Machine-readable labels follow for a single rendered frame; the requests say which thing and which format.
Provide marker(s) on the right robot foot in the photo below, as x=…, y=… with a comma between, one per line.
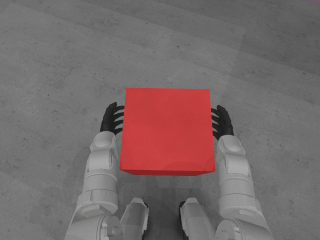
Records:
x=184, y=235

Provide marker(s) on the right robot thigh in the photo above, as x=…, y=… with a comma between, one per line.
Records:
x=196, y=222

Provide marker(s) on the right robot forearm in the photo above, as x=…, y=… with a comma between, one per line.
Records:
x=237, y=196

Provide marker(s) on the right robot upper arm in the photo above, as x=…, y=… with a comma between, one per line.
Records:
x=235, y=229

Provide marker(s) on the left robot forearm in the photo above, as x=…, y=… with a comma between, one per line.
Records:
x=100, y=178

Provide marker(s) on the carton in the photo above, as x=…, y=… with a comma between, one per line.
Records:
x=167, y=132

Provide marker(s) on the left robot hand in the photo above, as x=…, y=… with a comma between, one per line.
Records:
x=108, y=123

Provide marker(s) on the left robot upper arm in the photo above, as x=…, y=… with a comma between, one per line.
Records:
x=100, y=227

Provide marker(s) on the right robot hand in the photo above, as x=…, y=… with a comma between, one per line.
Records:
x=224, y=126

